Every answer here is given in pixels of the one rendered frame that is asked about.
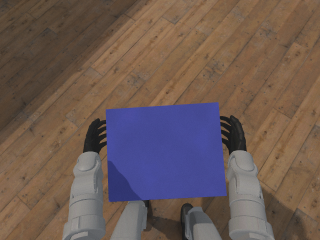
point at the left robot thigh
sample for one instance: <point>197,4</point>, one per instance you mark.
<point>131,223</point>

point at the right robot forearm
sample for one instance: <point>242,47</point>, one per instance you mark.
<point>248,220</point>

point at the left robot forearm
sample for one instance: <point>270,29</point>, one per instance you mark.
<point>85,217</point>

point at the carton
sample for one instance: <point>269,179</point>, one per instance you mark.
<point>165,152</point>

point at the robot left hand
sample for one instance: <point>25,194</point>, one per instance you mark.
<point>92,140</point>

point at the robot right hand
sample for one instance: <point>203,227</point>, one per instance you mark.
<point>236,138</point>

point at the robot right foot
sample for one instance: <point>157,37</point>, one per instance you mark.
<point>184,210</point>

